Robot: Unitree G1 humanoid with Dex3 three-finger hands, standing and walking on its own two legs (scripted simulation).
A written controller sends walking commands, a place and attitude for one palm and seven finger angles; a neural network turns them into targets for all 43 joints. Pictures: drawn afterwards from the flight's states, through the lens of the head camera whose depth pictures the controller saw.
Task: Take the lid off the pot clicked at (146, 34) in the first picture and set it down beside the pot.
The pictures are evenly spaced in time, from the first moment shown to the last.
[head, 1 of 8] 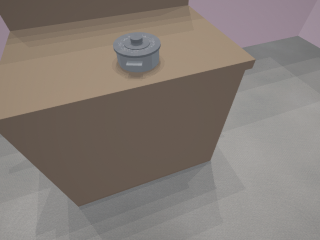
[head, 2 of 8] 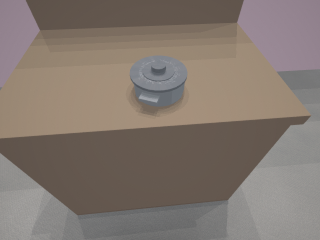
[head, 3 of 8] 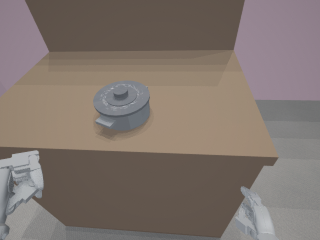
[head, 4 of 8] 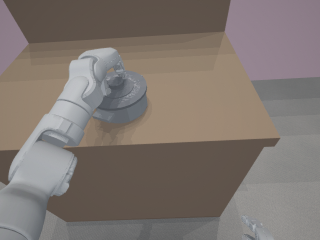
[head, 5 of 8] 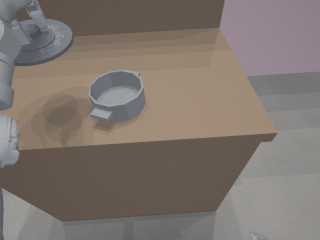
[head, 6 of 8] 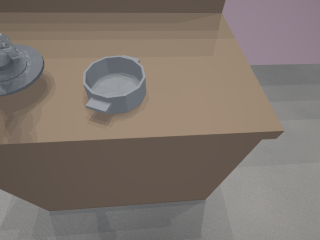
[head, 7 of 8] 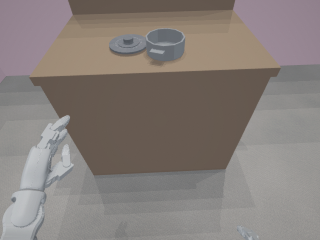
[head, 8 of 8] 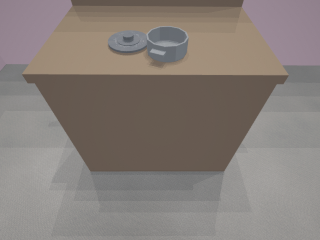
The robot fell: no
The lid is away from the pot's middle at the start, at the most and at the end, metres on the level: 0.00 0.28 0.16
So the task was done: no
